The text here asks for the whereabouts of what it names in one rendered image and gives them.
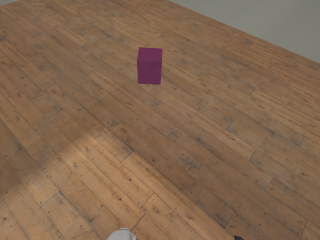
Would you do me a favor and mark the carton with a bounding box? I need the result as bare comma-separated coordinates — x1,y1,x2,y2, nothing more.
137,47,163,85

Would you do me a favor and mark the left robot thigh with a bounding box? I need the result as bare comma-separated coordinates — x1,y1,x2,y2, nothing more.
107,230,137,240

